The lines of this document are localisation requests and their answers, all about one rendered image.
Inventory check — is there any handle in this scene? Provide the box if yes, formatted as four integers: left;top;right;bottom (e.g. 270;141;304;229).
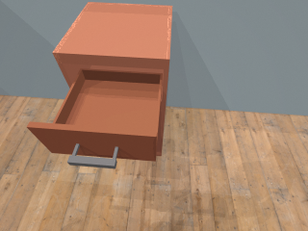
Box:
67;143;118;169

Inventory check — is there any drawer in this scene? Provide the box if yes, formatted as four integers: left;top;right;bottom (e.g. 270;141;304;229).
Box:
27;68;163;162

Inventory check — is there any cabinet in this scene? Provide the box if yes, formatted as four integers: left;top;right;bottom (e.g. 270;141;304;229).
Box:
52;2;173;156

